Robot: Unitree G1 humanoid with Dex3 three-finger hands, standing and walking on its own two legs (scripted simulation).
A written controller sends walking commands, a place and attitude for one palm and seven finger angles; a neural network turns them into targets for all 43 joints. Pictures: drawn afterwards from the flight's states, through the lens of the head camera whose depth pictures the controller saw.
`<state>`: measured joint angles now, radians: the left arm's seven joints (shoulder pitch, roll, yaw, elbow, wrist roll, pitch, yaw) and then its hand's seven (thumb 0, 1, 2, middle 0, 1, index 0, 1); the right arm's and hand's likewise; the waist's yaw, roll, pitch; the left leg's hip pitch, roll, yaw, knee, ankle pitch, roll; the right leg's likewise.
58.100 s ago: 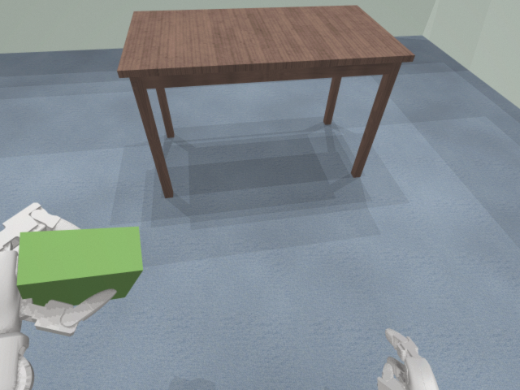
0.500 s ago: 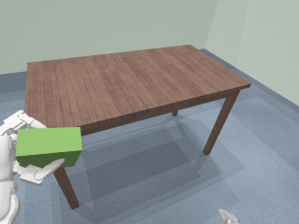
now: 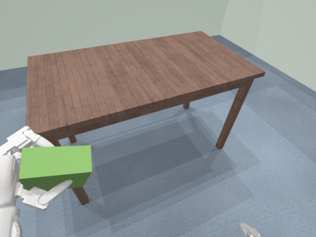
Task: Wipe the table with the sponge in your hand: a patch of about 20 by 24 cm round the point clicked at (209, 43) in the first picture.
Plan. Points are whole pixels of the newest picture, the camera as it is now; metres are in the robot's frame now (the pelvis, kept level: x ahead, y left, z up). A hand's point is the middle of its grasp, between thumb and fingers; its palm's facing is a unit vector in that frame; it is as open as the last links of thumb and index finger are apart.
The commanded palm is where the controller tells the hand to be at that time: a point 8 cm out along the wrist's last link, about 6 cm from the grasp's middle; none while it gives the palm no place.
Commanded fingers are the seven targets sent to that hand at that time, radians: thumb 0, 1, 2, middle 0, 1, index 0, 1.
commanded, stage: stop stepping back and stand still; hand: left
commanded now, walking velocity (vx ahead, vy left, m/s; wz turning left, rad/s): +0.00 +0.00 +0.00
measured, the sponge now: (66, 169) +0.22 +0.20 +0.13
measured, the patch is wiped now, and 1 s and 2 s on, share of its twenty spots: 0.95 0.95 0.95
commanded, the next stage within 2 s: stand and wait in 0.10 s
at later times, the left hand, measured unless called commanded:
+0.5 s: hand (26, 157) +0.22 +0.27 +0.16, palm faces +0.42 -0.84 -0.34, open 9.6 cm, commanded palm +0.17 +0.31 +0.19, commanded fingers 0.00 0.10 1.30 -1.20 -1.60 -1.20 -1.60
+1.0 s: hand (10, 154) +0.23 +0.31 +0.16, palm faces +0.43 -0.85 -0.32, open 9.6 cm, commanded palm +0.18 +0.34 +0.19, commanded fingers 0.00 0.10 1.30 -1.20 -1.60 -1.20 -1.60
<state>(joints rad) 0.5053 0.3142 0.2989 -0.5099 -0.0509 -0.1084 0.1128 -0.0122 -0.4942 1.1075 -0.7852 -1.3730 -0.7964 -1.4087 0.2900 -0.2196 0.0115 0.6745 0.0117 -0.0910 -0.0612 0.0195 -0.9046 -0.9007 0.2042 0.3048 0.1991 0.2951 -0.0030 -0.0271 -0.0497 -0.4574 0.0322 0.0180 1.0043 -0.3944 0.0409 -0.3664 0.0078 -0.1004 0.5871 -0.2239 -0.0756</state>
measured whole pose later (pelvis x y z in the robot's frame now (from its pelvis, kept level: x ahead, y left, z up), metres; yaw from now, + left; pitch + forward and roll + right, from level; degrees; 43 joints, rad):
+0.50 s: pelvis +0.02 +0.03 +0.01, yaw +1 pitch +0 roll -1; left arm 0.48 0.34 0.29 -0.46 -0.05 -0.12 0.16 -0.01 -0.49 1.11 -0.79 -1.37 -0.80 -1.41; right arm 0.19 -0.21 0.02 0.61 0.00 -0.11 -0.08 0.02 -0.90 -0.90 0.20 0.30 0.20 0.30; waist 0.01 0.00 -0.02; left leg -0.21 0.01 -0.01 0.51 -0.30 0.00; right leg -0.28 0.01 -0.07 0.47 -0.19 -0.03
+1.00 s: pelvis +0.02 +0.06 +0.01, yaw +1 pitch +0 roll -1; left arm 0.47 0.34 0.30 -0.45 -0.05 -0.12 0.17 -0.01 -0.49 1.11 -0.78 -1.37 -0.80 -1.41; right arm 0.19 -0.20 0.03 0.61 0.00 -0.08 -0.07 0.02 -0.90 -0.90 0.20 0.30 0.20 0.30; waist 0.01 -0.01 -0.02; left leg -0.19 -0.02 0.02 0.49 -0.29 0.04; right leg -0.25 -0.01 -0.05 0.42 -0.16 0.01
